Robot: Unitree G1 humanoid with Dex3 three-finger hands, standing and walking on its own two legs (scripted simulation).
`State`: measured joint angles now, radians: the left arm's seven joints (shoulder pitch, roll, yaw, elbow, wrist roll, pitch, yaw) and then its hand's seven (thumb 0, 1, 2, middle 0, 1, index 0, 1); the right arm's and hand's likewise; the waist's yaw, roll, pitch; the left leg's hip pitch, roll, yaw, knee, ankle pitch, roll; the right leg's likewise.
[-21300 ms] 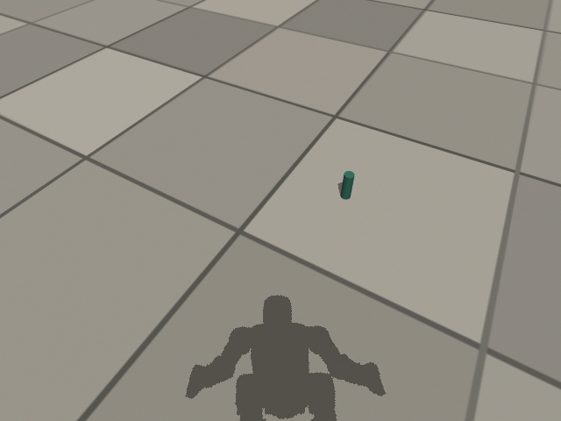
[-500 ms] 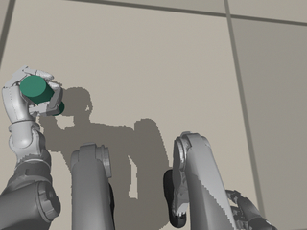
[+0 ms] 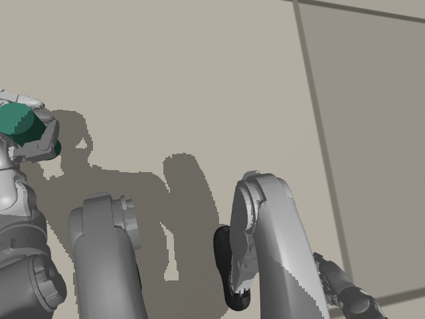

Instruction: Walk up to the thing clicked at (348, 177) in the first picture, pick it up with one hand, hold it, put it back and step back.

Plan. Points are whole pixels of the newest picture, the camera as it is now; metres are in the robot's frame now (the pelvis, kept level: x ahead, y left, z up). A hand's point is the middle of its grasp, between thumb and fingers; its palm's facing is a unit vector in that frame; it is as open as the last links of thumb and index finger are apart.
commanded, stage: crouch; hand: left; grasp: from the side
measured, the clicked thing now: (33, 135) +0.44 +0.28 -0.10
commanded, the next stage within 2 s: lower in 0.10 s
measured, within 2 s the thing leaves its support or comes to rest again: rests again in 1.42 s
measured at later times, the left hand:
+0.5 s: hand (47, 141) +0.44 +0.27 -0.14, palm faces +0.28 -0.96 -0.01, open 6.6 cm
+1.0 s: hand (55, 144) +0.45 +0.27 -0.18, palm faces +0.30 -0.95 -0.02, open 6.6 cm
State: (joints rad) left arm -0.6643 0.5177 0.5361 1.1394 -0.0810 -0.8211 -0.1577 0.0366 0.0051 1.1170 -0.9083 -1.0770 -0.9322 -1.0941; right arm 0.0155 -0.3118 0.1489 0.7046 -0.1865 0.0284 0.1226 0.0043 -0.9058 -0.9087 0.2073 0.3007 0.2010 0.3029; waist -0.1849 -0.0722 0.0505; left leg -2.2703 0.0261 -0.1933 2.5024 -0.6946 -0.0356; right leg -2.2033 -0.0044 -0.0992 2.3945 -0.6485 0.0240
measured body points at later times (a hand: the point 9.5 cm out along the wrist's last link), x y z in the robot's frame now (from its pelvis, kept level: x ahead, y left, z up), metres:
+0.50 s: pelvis +0.00 +0.01 -0.02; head +0.23 +0.12 +0.35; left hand +0.42 +0.32 -0.14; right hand +0.12 -0.27 -0.10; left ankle +0.08 +0.13 -0.27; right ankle +0.11 -0.12 -0.27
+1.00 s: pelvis -0.01 +0.01 -0.03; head +0.24 +0.15 +0.32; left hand +0.43 +0.32 -0.18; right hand +0.12 -0.26 -0.08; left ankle +0.08 +0.13 -0.27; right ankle +0.11 -0.12 -0.27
